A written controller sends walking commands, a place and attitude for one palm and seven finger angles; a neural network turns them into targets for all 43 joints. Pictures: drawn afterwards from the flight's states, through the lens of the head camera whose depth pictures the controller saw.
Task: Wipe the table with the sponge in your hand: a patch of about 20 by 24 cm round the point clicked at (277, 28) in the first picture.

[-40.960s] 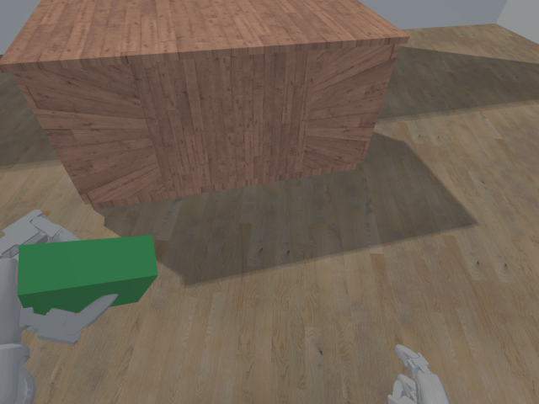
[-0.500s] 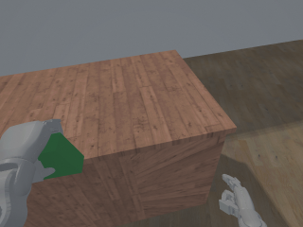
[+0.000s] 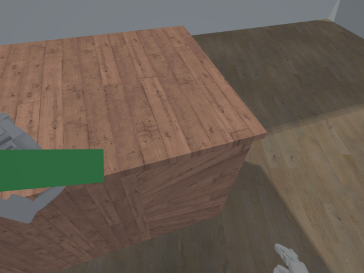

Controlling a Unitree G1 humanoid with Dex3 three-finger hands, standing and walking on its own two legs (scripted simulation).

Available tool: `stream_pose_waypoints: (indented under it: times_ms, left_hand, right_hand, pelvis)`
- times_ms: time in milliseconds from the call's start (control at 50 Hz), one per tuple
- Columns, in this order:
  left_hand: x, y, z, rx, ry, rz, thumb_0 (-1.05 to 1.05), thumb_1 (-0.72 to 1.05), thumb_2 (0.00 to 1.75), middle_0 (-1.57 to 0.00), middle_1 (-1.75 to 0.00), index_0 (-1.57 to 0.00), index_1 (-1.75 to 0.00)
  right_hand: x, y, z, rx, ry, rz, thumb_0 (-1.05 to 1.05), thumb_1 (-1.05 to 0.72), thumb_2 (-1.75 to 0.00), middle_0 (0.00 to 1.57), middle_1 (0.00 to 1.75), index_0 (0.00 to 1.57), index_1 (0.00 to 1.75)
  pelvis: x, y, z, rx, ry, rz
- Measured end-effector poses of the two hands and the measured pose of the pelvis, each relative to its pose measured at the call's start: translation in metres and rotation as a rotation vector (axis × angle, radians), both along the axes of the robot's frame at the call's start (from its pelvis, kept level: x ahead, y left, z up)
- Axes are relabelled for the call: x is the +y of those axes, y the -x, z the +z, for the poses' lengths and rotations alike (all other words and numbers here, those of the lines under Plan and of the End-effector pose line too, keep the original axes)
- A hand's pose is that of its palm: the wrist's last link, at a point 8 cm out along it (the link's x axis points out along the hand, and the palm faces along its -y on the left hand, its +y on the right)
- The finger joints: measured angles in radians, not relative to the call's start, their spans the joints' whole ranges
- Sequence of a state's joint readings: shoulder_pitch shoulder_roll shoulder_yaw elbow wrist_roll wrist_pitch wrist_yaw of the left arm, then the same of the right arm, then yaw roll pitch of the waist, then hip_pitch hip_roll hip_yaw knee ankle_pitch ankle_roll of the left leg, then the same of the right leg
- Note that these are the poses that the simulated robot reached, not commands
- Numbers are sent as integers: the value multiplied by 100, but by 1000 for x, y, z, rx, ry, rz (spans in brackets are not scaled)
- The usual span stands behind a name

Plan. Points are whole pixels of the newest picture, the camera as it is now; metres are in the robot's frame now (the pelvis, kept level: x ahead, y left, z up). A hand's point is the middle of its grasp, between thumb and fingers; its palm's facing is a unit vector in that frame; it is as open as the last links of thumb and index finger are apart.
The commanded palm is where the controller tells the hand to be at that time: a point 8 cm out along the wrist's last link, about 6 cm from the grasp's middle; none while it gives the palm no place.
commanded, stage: step back with the hand held close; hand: left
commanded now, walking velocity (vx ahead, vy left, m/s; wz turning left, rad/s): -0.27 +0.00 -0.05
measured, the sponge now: (65, 170) +0.23 +0.20 +0.18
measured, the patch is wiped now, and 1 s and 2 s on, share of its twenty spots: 1.00 1.00 1.00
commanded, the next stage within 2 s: stop stepping back and stand still in 1.08 s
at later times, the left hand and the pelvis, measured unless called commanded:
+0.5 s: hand out of the picture +0.15 +0.26 +0.21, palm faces +0.49 -0.80 -0.35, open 8.9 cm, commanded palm +0.10 +0.29 +0.23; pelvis -0.06 +0.01 -0.01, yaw +0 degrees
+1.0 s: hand out of the picture +0.08 +0.21 +0.21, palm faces +0.40 -0.85 -0.34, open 8.9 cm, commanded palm +0.02 +0.26 +0.23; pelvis -0.15 -0.01 -0.01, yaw -2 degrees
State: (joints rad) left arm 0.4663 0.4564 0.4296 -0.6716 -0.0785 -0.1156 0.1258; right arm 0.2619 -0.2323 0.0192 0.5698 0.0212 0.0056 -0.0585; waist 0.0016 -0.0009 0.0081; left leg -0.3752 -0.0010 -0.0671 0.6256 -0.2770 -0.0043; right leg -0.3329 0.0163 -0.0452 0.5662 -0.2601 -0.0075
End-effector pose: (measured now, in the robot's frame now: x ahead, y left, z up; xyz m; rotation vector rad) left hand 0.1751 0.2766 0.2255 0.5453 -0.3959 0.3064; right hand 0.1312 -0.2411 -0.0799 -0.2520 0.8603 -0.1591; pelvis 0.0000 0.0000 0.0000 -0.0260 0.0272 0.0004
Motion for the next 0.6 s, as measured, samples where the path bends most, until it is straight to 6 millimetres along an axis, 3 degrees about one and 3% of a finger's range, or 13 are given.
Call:
stream_pose_waypoints:
  times_ms: [160,260,360,480,600]
  left_hand:
    - [7,7,-16,27,38,-2,-2,-44,110,-84,-143,-86,-147]
    - [4,28,-17,6,43,-40,-2,-44,110,-84,-143,-87,-147]
    - [13,51,-7,-70,18,-19,-2,-44,110,-84,-143,-87,-147]
    - [25,69,-7,-116,35,66,-2,-44,110,-84,-143,-87,-147]
    - [15,78,-19,-113,107,47,-2,-44,110,-84,-143,-87,-147]
  right_hand:
    - [4,11,2,-63,-18,-42,1,-90,-90,20,30,20,29]
    - [12,10,11,-127,-7,-16,1,-90,-90,20,30,20,29]
    - [21,10,17,-167,6,23,1,-90,-90,20,30,20,29]
    - [29,16,13,-202,-22,55,1,-90,-90,20,30,20,30]
    - [29,32,5,-150,-21,87,1,-90,-90,20,30,20,30]
  pelvis:
    - [6,18,-3,4,5,-14]
    - [10,32,-6,5,11,-14]
    - [13,45,-8,2,18,-9]
    - [12,59,-12,-21,13,2]
    - [8,74,-14,-22,11,26]
